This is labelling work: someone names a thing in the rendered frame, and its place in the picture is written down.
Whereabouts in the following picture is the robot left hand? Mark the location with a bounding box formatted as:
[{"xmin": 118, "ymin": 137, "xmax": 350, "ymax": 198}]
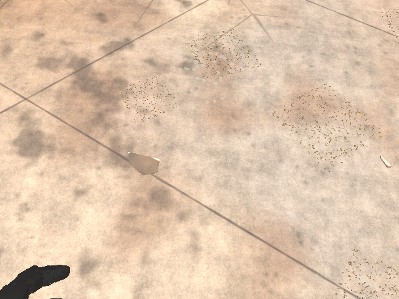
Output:
[{"xmin": 0, "ymin": 265, "xmax": 70, "ymax": 299}]

